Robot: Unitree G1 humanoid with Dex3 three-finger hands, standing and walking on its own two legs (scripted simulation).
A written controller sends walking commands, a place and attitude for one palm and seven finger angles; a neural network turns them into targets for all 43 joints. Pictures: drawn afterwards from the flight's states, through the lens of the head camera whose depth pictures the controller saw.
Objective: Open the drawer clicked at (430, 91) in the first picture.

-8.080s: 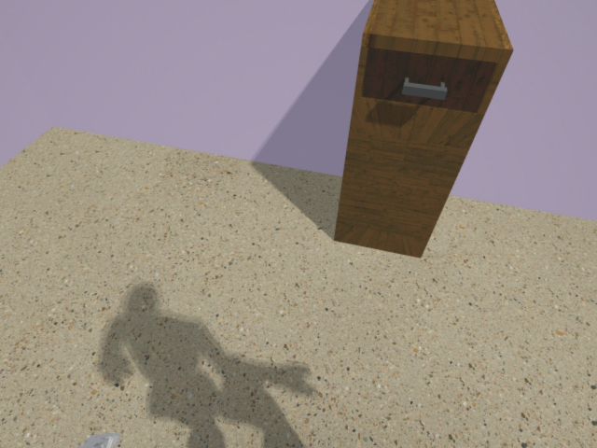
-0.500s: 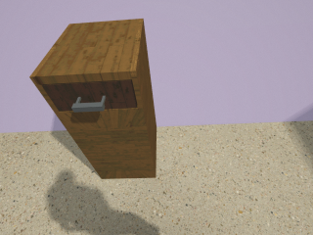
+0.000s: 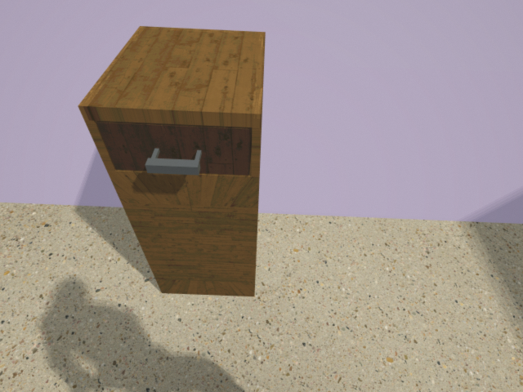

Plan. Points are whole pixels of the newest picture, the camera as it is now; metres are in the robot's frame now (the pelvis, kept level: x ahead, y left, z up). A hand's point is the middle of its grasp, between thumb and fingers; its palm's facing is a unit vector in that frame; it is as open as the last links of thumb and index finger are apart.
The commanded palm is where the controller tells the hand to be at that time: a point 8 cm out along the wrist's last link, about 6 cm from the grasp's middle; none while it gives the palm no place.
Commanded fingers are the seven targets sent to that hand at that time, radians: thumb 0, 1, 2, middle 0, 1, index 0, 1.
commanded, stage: come to a stop and stand still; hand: left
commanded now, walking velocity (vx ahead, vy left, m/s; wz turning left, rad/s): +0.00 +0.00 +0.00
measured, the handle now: (175, 160) +0.58 +0.25 -0.01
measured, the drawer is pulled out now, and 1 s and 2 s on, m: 0.00 0.00 0.00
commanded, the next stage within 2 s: look again from close up in 0.08 s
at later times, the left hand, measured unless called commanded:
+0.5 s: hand out of the picture +0.03 +0.19 -0.18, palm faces +0.01 -0.97 -0.23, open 7.3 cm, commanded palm none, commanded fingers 0.00 0.90 0.90 -0.20 -0.30 -0.20 -0.30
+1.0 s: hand (149, 339) +0.20 +0.20 -0.04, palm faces -0.05 -0.42 -0.91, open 7.7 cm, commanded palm +0.14 +0.22 -0.04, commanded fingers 0.00 0.60 0.77 -0.22 -0.50 -0.22 -0.50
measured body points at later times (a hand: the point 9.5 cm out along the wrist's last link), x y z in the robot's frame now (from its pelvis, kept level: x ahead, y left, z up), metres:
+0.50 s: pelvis +0.01 +0.01 -0.01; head +0.01 -0.01 +0.44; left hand +0.03 +0.24 -0.16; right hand +0.00 -0.20 -0.18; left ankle -0.03 +0.12 -0.74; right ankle +0.02 -0.13 -0.74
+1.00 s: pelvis -0.01 -0.03 -0.02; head +0.00 -0.06 +0.43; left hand +0.20 +0.22 +0.01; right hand +0.15 -0.29 -0.12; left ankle -0.03 +0.12 -0.74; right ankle +0.02 -0.13 -0.74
